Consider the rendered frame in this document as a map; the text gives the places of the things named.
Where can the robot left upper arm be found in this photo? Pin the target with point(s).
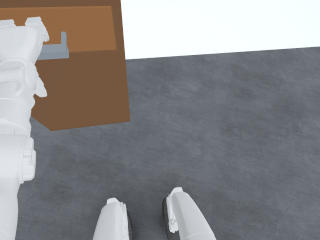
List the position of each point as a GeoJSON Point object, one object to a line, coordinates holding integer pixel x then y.
{"type": "Point", "coordinates": [17, 164]}

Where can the cabinet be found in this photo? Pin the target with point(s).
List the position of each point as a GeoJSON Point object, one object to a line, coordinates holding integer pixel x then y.
{"type": "Point", "coordinates": [87, 89]}

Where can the left robot thigh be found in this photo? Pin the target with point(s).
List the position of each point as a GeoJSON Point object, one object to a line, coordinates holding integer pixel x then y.
{"type": "Point", "coordinates": [112, 219]}

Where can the drawer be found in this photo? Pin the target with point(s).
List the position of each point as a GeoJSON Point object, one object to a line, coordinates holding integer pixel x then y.
{"type": "Point", "coordinates": [88, 28]}

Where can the handle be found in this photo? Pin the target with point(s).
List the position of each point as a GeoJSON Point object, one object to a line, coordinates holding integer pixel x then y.
{"type": "Point", "coordinates": [55, 51]}

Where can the left robot forearm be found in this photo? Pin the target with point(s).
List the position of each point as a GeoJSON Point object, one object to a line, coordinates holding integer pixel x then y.
{"type": "Point", "coordinates": [18, 84]}

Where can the left robot hand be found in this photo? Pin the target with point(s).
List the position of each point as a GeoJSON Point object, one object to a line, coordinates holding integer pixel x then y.
{"type": "Point", "coordinates": [24, 42]}

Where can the robot right shin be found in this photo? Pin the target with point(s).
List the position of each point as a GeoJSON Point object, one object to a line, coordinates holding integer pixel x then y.
{"type": "Point", "coordinates": [173, 226]}

